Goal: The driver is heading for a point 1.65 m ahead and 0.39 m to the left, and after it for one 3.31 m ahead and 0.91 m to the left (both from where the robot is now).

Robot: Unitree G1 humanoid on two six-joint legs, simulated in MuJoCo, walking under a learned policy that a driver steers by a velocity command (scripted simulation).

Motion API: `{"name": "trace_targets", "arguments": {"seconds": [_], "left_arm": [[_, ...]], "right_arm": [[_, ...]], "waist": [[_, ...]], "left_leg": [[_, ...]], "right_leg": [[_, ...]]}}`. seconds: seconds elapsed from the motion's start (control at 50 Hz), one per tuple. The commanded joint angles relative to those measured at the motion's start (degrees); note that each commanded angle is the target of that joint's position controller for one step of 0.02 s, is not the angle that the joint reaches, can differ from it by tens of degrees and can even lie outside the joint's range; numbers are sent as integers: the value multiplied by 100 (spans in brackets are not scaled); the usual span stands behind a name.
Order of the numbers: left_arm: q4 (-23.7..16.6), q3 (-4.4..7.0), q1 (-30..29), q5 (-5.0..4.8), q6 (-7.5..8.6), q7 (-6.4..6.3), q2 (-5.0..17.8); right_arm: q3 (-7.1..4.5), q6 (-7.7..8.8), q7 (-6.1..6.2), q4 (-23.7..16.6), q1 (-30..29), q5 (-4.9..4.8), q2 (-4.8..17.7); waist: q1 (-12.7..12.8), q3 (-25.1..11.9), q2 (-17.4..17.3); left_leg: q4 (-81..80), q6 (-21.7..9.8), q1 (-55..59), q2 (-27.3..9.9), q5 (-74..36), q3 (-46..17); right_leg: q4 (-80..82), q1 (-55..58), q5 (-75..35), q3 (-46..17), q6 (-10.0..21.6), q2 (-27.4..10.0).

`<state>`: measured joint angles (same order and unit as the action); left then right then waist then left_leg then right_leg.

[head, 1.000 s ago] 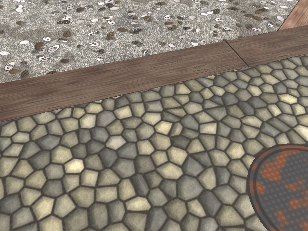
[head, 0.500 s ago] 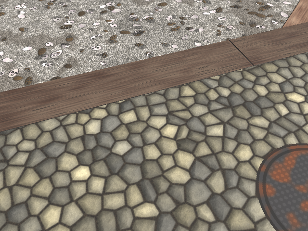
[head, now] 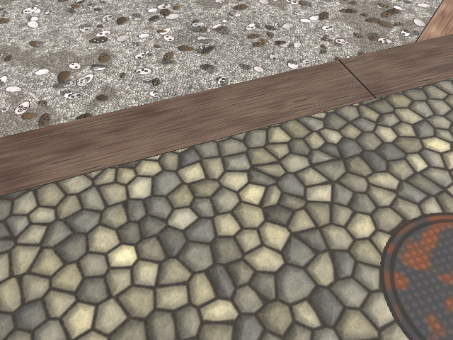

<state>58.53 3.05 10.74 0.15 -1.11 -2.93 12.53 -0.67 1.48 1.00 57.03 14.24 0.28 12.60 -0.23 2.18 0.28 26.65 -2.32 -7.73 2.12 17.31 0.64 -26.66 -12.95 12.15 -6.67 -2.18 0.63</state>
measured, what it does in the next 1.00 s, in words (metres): walks ahead: right foot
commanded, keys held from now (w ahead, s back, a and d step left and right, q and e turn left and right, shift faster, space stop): no key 0.20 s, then w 0.32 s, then w+q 0.48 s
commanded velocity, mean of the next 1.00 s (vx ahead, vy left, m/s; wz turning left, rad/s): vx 0.28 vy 0.00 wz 0.16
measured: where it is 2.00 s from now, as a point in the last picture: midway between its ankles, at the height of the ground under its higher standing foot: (183, 247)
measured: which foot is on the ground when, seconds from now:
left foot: down 0.00-0.54, up 0.56-1.00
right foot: down 0.00-0.26, up 0.28-0.52, down 0.54-1.00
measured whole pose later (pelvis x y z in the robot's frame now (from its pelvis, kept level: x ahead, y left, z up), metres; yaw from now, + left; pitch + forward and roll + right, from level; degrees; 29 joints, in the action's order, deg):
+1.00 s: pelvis +0.29 -0.04 -0.02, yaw +12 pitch +2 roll -1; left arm 60.4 1.8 22.6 0.2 4.2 -1.9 13.3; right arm -2.2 3.1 -3.9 44.2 1.9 -1.6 12.8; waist 3.5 2.4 -0.7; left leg 36.8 -6.3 -36.0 -1.5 2.9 4.6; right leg -13.7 10.8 25.3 14.5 -0.5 0.4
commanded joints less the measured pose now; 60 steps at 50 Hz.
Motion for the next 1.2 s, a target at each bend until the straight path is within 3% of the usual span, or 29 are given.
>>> {"name": "trace_targets", "arguments": {"seconds": [0.02,0.2,0.24,0.26,0.28,0.3,0.34,0.38,0.44,0.48,0.52,0.54,0.56,0.58,0.6,0.64,0.68,0.8,0.92,0.98,1.02,1.04,1.06,1.08,1.1,1.12,1.14,1.18,1.2], "left_arm": [[-61,81,17,-3,57,-21,581],[252,20,86,-13,59,-30,560],[326,-11,149,-30,48,-38,465],[278,-1,40,-56,70,-35,501],[156,2,-188,-72,136,-11,562],[7,-12,-442,-89,237,30,570],[-86,20,-584,-151,403,133,606],[-76,32,-531,-190,545,229,578],[-120,6,-681,-202,673,318,432],[63,27,-184,-220,663,356,435],[364,165,760,-223,602,300,687],[452,291,1447,-201,618,236,1107],[537,415,2217,-131,642,255,1814],[538,253,1916,-24,755,302,1313],[338,148,1321,-43,826,323,1014],[103,15,568,-66,866,377,668],[123,-43,600,22,836,364,496],[61,-30,765,128,797,197,776],[95,8,1336,-13,661,103,944],[-75,80,1155,-17,529,47,1188],[-260,138,923,8,425,13,1358],[-384,131,811,-12,440,24,1371],[-622,-90,1325,150,583,162,548],[-849,-147,1196,-54,893,282,559],[-1100,-1,373,-267,1083,339,1031],[-1240,-10,153,-298,1149,326,1038],[-1170,21,181,-196,1127,266,1001],[-1171,104,475,-65,935,243,1046],[-1239,108,491,-5,861,238,977]], "right_arm": [[-102,39,19,-105,204,-2,604],[-64,20,18,78,390,-4,556],[-94,-5,47,162,546,-31,640],[-178,-21,77,140,590,-81,906],[-242,-19,103,120,694,-117,1108],[-313,19,123,101,737,-125,1266],[-325,152,117,91,831,-60,1131],[-310,219,78,23,802,-135,960],[-343,193,35,-29,788,-173,1069],[-365,150,9,-56,698,-217,1165],[-314,178,-7,-124,595,-195,1083],[-194,217,-49,-248,409,-154,724],[-64,337,-41,-531,470,-126,191],[-177,408,-27,-565,305,-301,609],[-229,455,-57,-622,232,-432,791],[-296,441,-55,-524,280,-320,810],[-333,330,-114,-458,367,-271,694],[-275,217,-196,-959,-537,-216,406],[-156,238,-434,-1588,-1664,-174,226],[-282,230,-542,-1735,-1421,-190,483],[-530,185,-545,-1514,-226,-216,968],[-727,145,-448,-1297,687,-212,1320],[-825,95,-314,-1229,973,-188,1818],[-758,156,-298,-1366,968,-117,1728],[-666,225,-279,-1321,851,-54,1349],[-604,298,-282,-1374,433,-88,1133],[-551,342,-312,-1482,-19,-103,975],[-483,358,-298,-1630,-397,-50,834],[-490,359,-274,-1628,-381,-88,876]], "waist": [[-6,-28,-65],[-5,7,-65],[-54,-30,-245],[-134,139,-541],[-231,396,-807],[-313,673,-962],[-314,920,-759],[-243,798,-489],[-223,467,-621],[76,308,-626],[540,0,-463],[878,-248,377],[908,-819,1823],[785,-531,1011],[537,22,775],[215,325,544],[106,280,639],[172,485,257],[415,643,134],[21,167,484],[-670,-599,677],[-1166,-1020,413],[-636,-1589,-1144],[-585,-2476,-1112],[-777,-1715,-665],[-498,-1022,-202],[-174,-625,295],[192,-419,146],[252,-357,71]], "left_leg": [[-713,-69,-527,-437,-730,-437],[-746,-75,-475,-416,-853,-429],[-1026,-202,-448,-445,821,-592],[-1296,-441,-449,-699,1914,-1031],[-1695,-765,-376,-1248,2742,-1767],[-2020,-1090,-433,-1844,2954,-2473],[-2157,-1374,72,-2266,2232,-2904],[-2028,-1184,607,-2057,1431,-2400],[-1811,-927,223,-1519,596,-1410],[-1473,-845,-569,-1328,549,-1061],[-653,-642,-1286,-1084,-90,-818],[1082,-287,-1954,-592,-308,-303],[3127,12,-3262,155,1253,33],[4231,-101,-3680,-36,1418,-843],[4481,-291,-4031,-319,844,-1033],[4100,-347,-3729,-657,-173,-1005],[3777,-298,-3264,-773,-673,-840],[2536,14,-3576,-733,-1774,-553],[1132,-197,-3423,-599,-1943,234],[1071,-517,-2618,-153,-1217,667],[964,-819,-1017,213,-920,729],[502,-1052,583,129,-1064,210],[454,-1872,2730,-1356,-631,-2476],[-796,-2635,3417,-2252,272,-5164],[-1112,-2163,2940,-2009,140,-4451],[-1151,-1896,1978,-1774,-379,-3551],[-1223,-1696,1031,-1493,-1004,-2916],[-1422,-1562,-28,-1152,-1651,-2267],[-1498,-1578,-317,-1087,-1869,-2105]], "right_leg": [[224,381,-971,-59,185,-133],[278,320,-931,-8,172,-139],[-3,161,188,301,178,110],[-481,-274,954,565,187,301],[-974,-918,1233,694,225,278],[-1546,-1361,1174,649,280,2],[-2519,-2384,1478,409,368,-413],[-2261,-2674,1331,435,437,-596],[-1072,-1484,812,879,366,-360],[-387,-158,7,1217,310,-69],[-169,1237,-18,1187,382,116],[502,2053,638,-122,708,-829],[1413,2934,1647,-2823,1583,-2326],[1668,2467,2449,-3412,1753,-2505],[1713,2022,2414,-2677,1526,-2355],[1851,1418,1005,-1247,1074,-1848],[1847,1121,-290,-134,780,-1419],[2101,868,-1736,1006,924,-1294],[1813,1626,-2788,1686,856,-1511],[775,2113,-5582,1929,768,-1652],[-974,1860,-6460,1939,696,-1633],[-2450,840,-5334,1948,514,-1367],[-4761,-1658,108,1783,201,-375],[-5998,-2769,2118,368,221,338],[-5941,-3370,1630,-61,418,-63],[-5383,-3305,1066,-2,507,-340],[-4860,-2931,817,67,459,-548],[-4267,-2189,601,56,300,-783],[-3977,-2084,555,132,186,-815]]}}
